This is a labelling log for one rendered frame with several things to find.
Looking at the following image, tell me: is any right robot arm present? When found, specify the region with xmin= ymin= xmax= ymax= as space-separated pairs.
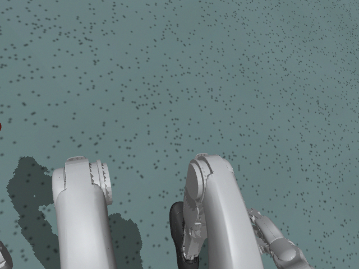
xmin=269 ymin=238 xmax=315 ymax=269

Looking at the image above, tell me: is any right robot foot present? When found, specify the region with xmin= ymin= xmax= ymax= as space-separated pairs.
xmin=169 ymin=201 xmax=199 ymax=269

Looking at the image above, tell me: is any right robot hand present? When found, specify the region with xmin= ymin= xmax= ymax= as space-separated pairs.
xmin=247 ymin=207 xmax=285 ymax=255

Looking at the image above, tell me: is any left robot arm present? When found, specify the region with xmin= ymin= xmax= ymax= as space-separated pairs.
xmin=0 ymin=241 xmax=13 ymax=269

